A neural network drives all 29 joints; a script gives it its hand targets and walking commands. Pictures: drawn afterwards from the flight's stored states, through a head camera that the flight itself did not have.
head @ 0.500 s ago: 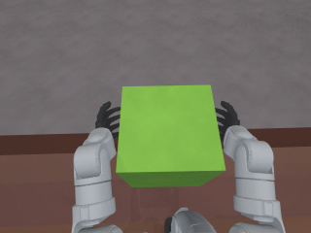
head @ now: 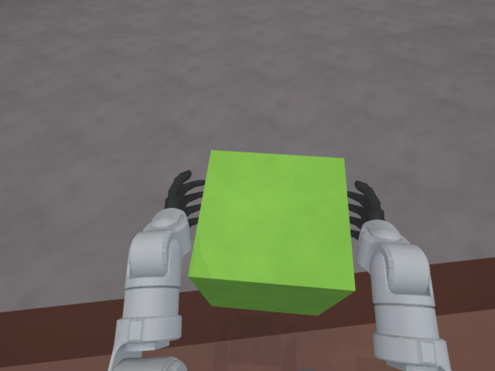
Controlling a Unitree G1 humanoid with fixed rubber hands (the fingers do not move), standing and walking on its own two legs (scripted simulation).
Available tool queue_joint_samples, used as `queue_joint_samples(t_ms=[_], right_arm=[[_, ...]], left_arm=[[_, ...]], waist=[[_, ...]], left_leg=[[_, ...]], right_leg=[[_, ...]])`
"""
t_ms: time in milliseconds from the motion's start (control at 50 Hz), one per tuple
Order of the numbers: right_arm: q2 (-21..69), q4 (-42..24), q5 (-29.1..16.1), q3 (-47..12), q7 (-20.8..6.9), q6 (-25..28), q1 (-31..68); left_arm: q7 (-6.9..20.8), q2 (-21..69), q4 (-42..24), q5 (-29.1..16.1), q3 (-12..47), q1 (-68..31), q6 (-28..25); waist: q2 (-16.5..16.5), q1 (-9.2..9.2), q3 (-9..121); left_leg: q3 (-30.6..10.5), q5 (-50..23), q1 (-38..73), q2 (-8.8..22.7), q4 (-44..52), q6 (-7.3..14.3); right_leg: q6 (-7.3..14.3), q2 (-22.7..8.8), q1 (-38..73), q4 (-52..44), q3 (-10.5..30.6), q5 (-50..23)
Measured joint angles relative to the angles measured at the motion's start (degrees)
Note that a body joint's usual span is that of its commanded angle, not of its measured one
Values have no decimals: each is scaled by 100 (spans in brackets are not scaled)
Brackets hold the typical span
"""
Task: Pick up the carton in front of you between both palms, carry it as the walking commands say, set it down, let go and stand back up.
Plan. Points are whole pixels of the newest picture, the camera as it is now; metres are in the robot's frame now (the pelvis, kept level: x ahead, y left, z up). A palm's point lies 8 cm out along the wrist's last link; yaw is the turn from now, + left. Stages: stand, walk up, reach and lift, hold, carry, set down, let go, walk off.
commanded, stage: carry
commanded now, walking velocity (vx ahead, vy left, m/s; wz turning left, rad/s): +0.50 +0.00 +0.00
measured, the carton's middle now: (269, 241) +0.33 -0.04 +0.01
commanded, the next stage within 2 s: none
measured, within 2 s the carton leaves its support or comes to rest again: neither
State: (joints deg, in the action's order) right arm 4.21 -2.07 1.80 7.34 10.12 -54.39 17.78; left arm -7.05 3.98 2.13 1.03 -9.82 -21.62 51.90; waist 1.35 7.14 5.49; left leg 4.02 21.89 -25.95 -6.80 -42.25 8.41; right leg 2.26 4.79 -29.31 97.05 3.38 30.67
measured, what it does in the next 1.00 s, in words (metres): goes down: right foot 0.16 m lower, then left foot 0.16 m lower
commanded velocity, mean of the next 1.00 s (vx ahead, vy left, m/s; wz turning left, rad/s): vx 0.50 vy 0.00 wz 0.00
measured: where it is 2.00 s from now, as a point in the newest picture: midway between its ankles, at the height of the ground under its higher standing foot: (219, 189)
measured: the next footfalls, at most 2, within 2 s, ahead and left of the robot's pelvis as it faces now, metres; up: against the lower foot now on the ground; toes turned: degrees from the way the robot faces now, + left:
right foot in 0.28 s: +0.33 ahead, -0.04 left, -0.16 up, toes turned +5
left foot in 0.64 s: +0.69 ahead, +0.14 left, -0.32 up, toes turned +0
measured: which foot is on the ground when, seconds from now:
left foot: down 0.00-0.28, up 0.30-0.62, down 0.64-1.00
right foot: up 0.00-0.26, down 0.28-0.62, up 0.64-0.98, down 1.00-1.00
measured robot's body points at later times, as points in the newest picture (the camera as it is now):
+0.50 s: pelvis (241, 258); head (206, 110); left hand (160, 165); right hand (260, 146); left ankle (217, 316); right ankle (266, 369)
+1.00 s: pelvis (218, 180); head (197, 75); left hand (195, 133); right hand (258, 129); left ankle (220, 292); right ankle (243, 243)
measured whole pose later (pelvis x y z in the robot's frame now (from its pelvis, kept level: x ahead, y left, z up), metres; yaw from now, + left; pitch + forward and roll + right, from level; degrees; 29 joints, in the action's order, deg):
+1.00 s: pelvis +0.90 +0.08 -0.41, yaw +0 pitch +2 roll +2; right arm -1.6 16.7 -6.2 0.5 9.0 -45.9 18.4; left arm -9.5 7.5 8.0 4.7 -11.1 -10.9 43.2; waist -3.6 11.0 2.0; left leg 3.7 34.5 -11.0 -9.1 -70.8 6.7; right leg 0.5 0.6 -25.8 22.1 -1.2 -24.7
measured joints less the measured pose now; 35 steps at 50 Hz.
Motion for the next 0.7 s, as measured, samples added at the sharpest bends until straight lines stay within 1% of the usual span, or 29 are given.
queue_joint_samples(t_ms=[20, 60, 100, 120, 140, 160, 180, 220, 240, 260, 280, 300, 320, 340, 360, 380, 400, 420, 440, 480, 520, 560, 580, 600, 620, 640, 660, 680, 700], right_arm=[[-82, 80, -94, -72, 35, -4, 18], [-231, 220, -328, -200, 114, -43, -5], [-328, 352, -472, -274, 103, 62, -157], [-359, 425, -551, -293, 97, 93, -192], [-367, 560, -613, -324, 96, 132, -151], [-359, 704, -657, -349, 96, 169, -55], [-338, 829, -670, -343, 82, 208, 49], [-318, 925, -720, -260, -19, 239, 222], [-311, 898, -728, -188, -67, 254, 303], [-311, 856, -720, -87, -111, 278, 377], [-336, 734, -753, 52, -154, 289, 410], [-367, 645, -738, 176, -217, 341, 425], [-358, 590, -739, 268, -260, 406, 420], [-295, 497, -694, 284, -254, 416, 414], [-231, 420, -617, 260, -228, 378, 430], [-155, 374, -521, 274, -212, 306, 415], [-28, 395, -361, 359, -214, 240, 362], [112, 449, -174, 476, -246, 198, 240], [203, 465, -50, 544, -284, 140, 100], [303, 422, 57, 559, -357, 84, -79], [355, 308, 70, 596, -342, 195, -203], [369, 471, 254, 683, -353, 376, -214], [370, 514, 313, 699, -394, 423, -207], [364, 582, 330, 693, -444, 462, -178], [358, 685, 367, 645, -443, 476, -125], [372, 799, 440, 585, -430, 464, -63], [380, 826, 468, 491, -368, 453, -52], [356, 779, 436, 342, -243, 432, -102], [273, 699, 382, 177, -161, 352, -169]], left_arm=[[-9, 54, 3, 103, -56, 11, 15], [-54, 195, -44, 272, -141, 184, 34], [-46, 320, -59, 351, -146, 367, 11], [-39, 362, -99, 368, -140, 471, 12], [-34, 383, -131, 392, -179, 556, -9], [-22, 391, -189, 395, -233, 632, -33], [-43, 382, -236, 387, -257, 684, -58], [-116, 376, -347, 348, -227, 746, -110], [-173, 358, -419, 321, -183, 710, -124], [-218, 352, -441, 332, -139, 598, -133], [-302, 346, -465, 307, -69, 400, -92], [-407, 343, -405, 330, 38, 169, -78], [-419, 282, -372, 313, 133, 31, -67], [-420, 164, -412, 249, 204, -8, -37], [-417, 60, -449, 139, 226, 20, -31], [-416, 15, -413, 37, 222, 81, -56], [-427, 20, -331, -27, 191, 142, -40], [-433, 53, -179, -47, 157, 163, 22], [-434, 99, -33, -68, 96, 161, 106], [-467, 71, 45, -190, 65, 161, 234], [-526, -31, 51, -345, 204, 125, 198], [-512, -38, 376, -291, 265, -25, 41], [-485, -34, 522, -269, 249, -117, -22], [-423, -29, 662, -229, 194, -191, -96], [-342, -20, 792, -178, 88, -222, -162], [-225, -30, 843, -154, -10, -202, -181], [-132, -88, 869, -122, -43, -208, -182], [-61, -136, 877, -96, -33, -216, -187], [13, -131, 883, -52, -51, -191, -184]], waist=[[-79, 106, -117], [-55, 308, -211], [-184, 401, -314], [-228, 416, -354], [-303, 445, -412], [-372, 455, -481], [-438, 420, -518], [-421, 263, -466], [-380, 169, -443], [-349, 34, -421], [-399, -183, -390], [-448, -487, -291], [-509, -787, -121], [-616, -1020, 16], [-634, -1167, 113], [-527, -1262, 155], [-428, -1306, 172], [-413, -1385, 221], [-443, -1510, 256], [-502, -1752, 192], [-433, -1870, 108], [-219, -1812, 132], [-144, -1727, 141], [-39, -1571, 158], [103, -1323, 172], [237, -1047, 237], [217, -775, 332], [58, -589, 341], [-39, -500, 320]], left_leg=[[16, -70, 22, -78, -203, 44], [-73, 379, 146, -129, -471, 103], [-169, 832, 437, -231, -555, 120], [-237, 561, 597, -248, -576, 90], [-291, 707, 652, -309, -818, 65], [-297, 977, 740, -349, -1107, 68], [-285, 1297, 870, -387, -1334, 92], [-243, 1998, 1087, -396, -1758, 149], [-184, 2021, 1121, -377, -2131, 131], [-62, 1742, 1060, -335, -2746, 49], [92, 1474, 850, -319, -3678, -142], [151, 1527, 489, -315, -4622, -376], [86, 1613, 13, -293, -5308, -514], [-59, 1448, -423, -262, -5578, -552], [-287, 1173, -794, -139, -5483, -541], [-573, 891, -1052, 76, -5054, -536], [-794, 709, -1220, 271, -4398, -579], [-881, 551, -1353, 435, -3627, -633], [-871, 300, -1455, 565, -2933, -675], [-817, -875, -1545, 687, -1943, -703], [-752, -2090, -1429, 741, -793, -724], [-642, -3110, -1219, 782, 168, -713], [-501, -3399, -1049, 770, 516, -711], [-350, -3695, -854, 750, 651, -660], [-219, -3732, -550, 721, 699, -560], [-173, -3151, -207, 674, 654, -418], [-152, -2235, -192, 533, 461, -329], [-29, -1697, -326, 344, 30, -254], [78, -984, -276, 232, -238, -211]], right_leg=[[-16, -91, -296, -402, 100, -132], [-117, -194, -872, -1399, 123, -436], [-200, -334, -1153, -2610, 144, -902], [-216, -349, -1226, -3171, 100, -1436], [-204, -382, -1226, -3755, 24, -2215], [-168, -394, -1126, -4456, -105, -3203], [-138, -377, -982, -5081, -255, -3983], [-150, -223, -655, -5973, -593, -4829], [-98, -137, -410, -6291, -760, -5121], [-3, -56, -103, -6486, -921, -5423], [234, -13, 247, -6574, -999, -5409], [489, 61, 459, -6378, -923, -4131], [624, 189, 492, -6142, -727, -2640], [669, 295, 558, -5984, -462, -1401], [762, 372, 546, -5734, -346, -1175], [755, 485, 499, -5332, -428, -793], [721, 559, 575, -5065, -550, -417], [697, 585, 681, -4900, -621, -93], [639, 598, 790, -4760, -586, 182], [612, 587, 995, -4326, -384, 722], [600, 555, 1254, -3889, -193, 1356], [524, 544, 1563, -3528, -128, 1983], [553, 491, 1700, -3302, -145, 1768], [511, 431, 1746, -2837, -253, 1881], [447, 348, 1726, -2102, -458, 1923], [331, 273, 1631, -1239, -585, 1696], [228, 165, 1360, -447, -554, 1263], [156, 75, 1050, 74, -327, 860], [94, 61, 716, 318, -94, 541]])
